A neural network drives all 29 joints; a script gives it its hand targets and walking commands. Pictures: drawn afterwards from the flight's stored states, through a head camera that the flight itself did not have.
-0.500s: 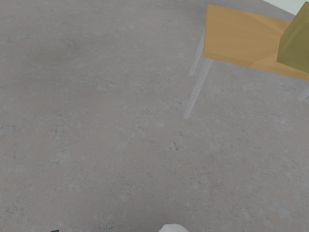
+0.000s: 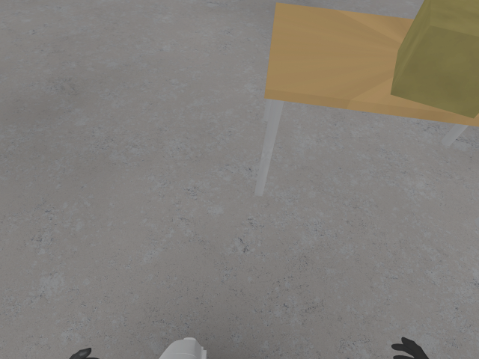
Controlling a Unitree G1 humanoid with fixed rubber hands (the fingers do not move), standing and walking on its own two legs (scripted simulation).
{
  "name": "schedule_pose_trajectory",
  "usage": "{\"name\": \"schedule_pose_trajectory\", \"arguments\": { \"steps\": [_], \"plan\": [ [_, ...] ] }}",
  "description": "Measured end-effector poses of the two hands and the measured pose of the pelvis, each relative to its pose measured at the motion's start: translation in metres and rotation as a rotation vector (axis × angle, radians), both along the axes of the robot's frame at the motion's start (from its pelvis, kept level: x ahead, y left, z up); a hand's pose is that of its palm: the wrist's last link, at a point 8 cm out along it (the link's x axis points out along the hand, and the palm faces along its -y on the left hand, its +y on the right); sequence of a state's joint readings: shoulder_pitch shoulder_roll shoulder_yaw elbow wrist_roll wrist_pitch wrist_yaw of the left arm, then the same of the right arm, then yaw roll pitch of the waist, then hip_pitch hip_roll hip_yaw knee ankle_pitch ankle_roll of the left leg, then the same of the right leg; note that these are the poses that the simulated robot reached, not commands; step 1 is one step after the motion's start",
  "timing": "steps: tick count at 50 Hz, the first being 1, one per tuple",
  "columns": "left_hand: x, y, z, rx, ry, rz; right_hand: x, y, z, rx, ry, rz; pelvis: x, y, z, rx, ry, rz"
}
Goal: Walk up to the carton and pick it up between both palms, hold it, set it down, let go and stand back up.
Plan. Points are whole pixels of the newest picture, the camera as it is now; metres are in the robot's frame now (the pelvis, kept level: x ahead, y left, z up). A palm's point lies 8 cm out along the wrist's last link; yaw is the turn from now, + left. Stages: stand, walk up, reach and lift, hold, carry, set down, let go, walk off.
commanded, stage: walk up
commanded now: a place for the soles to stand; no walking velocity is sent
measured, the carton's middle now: (452, 50) +1.02 -0.63 +0.02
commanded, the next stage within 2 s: none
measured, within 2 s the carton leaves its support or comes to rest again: neither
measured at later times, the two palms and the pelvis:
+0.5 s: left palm (176, 327) +0.18 +0.12 -0.11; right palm out of the picture +0.12 -0.48 -0.11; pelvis +0.08 -0.17 +0.00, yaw -6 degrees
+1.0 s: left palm (273, 281) +0.28 -0.06 -0.13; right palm out of the picture +0.11 -0.65 -0.11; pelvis +0.14 -0.33 -0.02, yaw -11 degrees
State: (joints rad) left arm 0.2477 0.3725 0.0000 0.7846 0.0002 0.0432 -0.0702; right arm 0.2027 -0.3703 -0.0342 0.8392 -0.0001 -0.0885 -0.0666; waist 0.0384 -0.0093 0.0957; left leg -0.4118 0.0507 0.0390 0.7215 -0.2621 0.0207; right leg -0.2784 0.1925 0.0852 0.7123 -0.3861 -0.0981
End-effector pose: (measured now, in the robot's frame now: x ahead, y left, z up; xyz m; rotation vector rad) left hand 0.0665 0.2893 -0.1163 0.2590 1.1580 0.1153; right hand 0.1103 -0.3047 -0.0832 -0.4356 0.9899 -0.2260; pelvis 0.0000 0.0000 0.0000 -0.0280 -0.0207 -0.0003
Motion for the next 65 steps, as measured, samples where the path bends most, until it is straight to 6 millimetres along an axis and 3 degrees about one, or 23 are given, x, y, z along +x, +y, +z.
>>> {"name": "schedule_pose_trajectory", "arguments": {
  "steps": [8,16,20,25,30,37,41,48,52,58,65],
  "plan": [
    [0.052,-0.048,-0.003,-0.039,-0.006,-0.056,-0.025,-0.052,0.005,-0.035,0.099,-0.094,0.035,-0.038,0.004,0.043,-0.010,-0.032],
    [0.093,-0.117,-0.007,-0.006,0.002,-0.120,-0.018,-0.123,-0.017,-0.003,0.116,-0.143,0.061,-0.109,-0.010,0.073,0.001,-0.079],
    [0.103,-0.151,-0.005,0.015,-0.004,-0.132,-0.005,-0.156,-0.030,0.021,0.123,-0.155,0.070,-0.146,-0.014,0.055,-0.016,-0.090],
    [0.113,-0.171,0.008,0.042,0.020,-0.132,0.012,-0.180,-0.022,0.029,0.127,-0.156,0.082,-0.170,-0.003,0.025,0.006,-0.111],
    [0.134,-0.192,0.001,0.022,0.014,-0.146,0.017,-0.199,-0.015,0.003,0.134,-0.171,0.097,-0.187,-0.004,-0.008,0.012,-0.128],
    [0.174,-0.236,-0.011,-0.020,-0.013,-0.177,-0.013,-0.237,-0.001,-0.048,0.184,-0.241,0.121,-0.218,-0.005,0.038,-0.032,-0.134],
    [0.192,-0.265,-0.013,-0.025,-0.014,-0.207,-0.016,-0.264,0.001,-0.055,0.199,-0.272,0.131,-0.245,-0.006,0.047,-0.034,-0.155],
    [0.213,-0.332,-0.016,0.002,-0.010,-0.255,-0.004,-0.327,-0.021,-0.020,0.178,-0.287,0.142,-0.311,-0.018,0.074,-0.021,-0.193],
    [0.216,-0.361,-0.010,0.024,-0.038,-0.244,0.013,-0.361,-0.031,0.002,0.173,-0.272,0.148,-0.346,-0.020,0.059,-0.037,-0.178],
    [0.217,-0.378,0.007,0.065,-0.012,-0.227,0.052,-0.386,-0.025,0.023,0.128,-0.246,0.159,-0.372,-0.008,0.020,-0.023,-0.194],
    [0.236,-0.394,-0.002,0.040,-0.020,-0.207,0.074,-0.404,-0.020,-0.001,0.155,-0.236,0.183,-0.388,-0.010,-0.022,-0.022,-0.173]
  ]
}}
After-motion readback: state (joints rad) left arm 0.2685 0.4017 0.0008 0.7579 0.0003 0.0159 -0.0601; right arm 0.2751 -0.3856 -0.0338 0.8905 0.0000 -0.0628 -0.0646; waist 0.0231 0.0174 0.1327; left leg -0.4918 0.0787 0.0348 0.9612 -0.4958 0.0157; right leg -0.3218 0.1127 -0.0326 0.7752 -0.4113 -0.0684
